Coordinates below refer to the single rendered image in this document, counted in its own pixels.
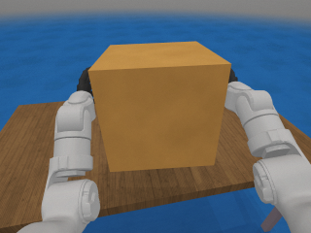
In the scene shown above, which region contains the right robot forearm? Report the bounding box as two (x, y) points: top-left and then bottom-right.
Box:
(225, 82), (311, 168)

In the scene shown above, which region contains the table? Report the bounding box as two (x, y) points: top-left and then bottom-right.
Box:
(0, 101), (311, 233)

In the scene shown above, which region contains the robot right upper arm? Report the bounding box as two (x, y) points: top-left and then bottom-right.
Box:
(253, 153), (311, 233)

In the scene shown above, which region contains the robot left upper arm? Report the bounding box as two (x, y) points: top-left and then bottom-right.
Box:
(17, 179), (100, 233)

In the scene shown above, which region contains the left robot forearm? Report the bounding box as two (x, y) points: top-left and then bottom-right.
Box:
(41, 90), (96, 219)

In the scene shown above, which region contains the carton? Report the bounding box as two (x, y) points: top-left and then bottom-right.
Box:
(87, 41), (231, 172)

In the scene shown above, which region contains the right robot hand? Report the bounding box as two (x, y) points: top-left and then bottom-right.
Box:
(228, 68), (238, 83)

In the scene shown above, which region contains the left robot hand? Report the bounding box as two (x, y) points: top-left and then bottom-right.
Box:
(76, 66), (95, 104)

